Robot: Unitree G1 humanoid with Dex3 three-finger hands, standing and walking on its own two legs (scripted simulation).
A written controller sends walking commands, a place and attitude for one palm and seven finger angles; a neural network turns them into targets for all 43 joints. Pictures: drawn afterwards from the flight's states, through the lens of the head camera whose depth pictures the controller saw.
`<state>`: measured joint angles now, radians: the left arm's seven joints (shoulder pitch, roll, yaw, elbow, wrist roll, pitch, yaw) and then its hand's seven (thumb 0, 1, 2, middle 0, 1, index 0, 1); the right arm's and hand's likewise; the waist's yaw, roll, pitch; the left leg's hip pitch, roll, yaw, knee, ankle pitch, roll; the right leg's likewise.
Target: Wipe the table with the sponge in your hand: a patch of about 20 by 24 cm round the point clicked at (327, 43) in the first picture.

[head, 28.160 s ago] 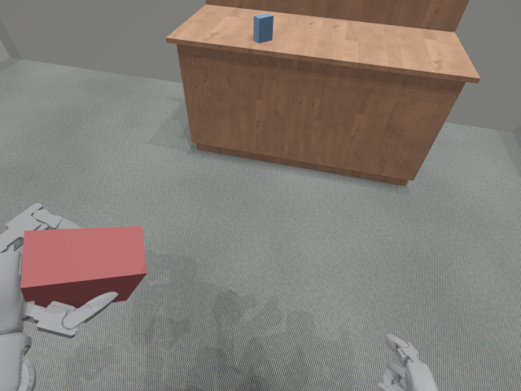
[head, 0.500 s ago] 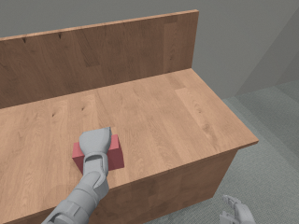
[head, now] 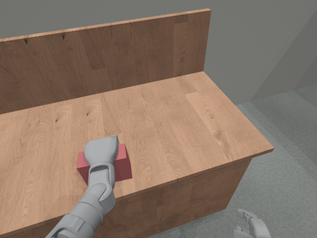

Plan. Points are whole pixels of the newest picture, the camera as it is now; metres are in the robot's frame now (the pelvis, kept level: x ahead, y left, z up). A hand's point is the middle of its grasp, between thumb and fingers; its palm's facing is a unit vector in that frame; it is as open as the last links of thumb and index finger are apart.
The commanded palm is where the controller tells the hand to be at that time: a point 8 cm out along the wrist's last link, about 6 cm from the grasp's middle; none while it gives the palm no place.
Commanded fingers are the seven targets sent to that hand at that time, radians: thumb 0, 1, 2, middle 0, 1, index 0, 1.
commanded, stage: wipe back along the third lane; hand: left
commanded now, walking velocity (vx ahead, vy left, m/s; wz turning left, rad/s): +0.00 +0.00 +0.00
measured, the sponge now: (108, 169) +0.32 +0.20 -0.03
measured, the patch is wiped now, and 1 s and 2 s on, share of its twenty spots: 1.00 1.00 1.00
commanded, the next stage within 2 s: slide back across to the middle lane in 0.14 s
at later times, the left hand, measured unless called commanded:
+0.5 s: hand (103, 161) +0.31 +0.20 +0.01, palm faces -0.03 -0.08 -1.00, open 9.8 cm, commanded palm +0.27 +0.21 +0.06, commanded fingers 0.00 0.10 1.30 -1.20 -1.60 -1.20 -1.60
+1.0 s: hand (79, 172) +0.27 +0.26 +0.02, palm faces -0.06 -0.10 -0.99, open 9.8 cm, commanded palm +0.25 +0.26 +0.06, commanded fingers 0.00 0.10 1.30 -1.20 -1.60 -1.20 -1.60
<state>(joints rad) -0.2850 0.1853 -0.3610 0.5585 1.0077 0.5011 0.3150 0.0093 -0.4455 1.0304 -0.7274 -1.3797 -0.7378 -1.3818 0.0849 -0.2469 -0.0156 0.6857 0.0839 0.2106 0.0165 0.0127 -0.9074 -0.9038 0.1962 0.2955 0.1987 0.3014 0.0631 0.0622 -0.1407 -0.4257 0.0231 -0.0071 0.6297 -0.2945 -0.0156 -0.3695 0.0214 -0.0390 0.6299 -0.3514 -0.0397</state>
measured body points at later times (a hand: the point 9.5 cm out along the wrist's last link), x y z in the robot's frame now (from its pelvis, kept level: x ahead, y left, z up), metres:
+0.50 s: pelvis +0.00 +0.00 +0.00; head -0.02 -0.03 +0.45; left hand +0.31 +0.20 +0.07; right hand +0.18 -0.24 -0.10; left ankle +0.01 +0.13 -0.72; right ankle -0.02 -0.10 -0.72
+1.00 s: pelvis +0.00 +0.01 +0.01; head -0.01 -0.02 +0.46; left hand +0.27 +0.26 +0.07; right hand +0.21 -0.23 -0.08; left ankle +0.01 +0.13 -0.72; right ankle -0.02 -0.10 -0.72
